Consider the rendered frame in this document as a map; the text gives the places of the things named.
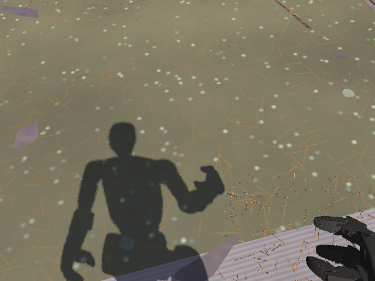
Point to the right robot hand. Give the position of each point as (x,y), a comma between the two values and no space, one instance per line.
(358,265)

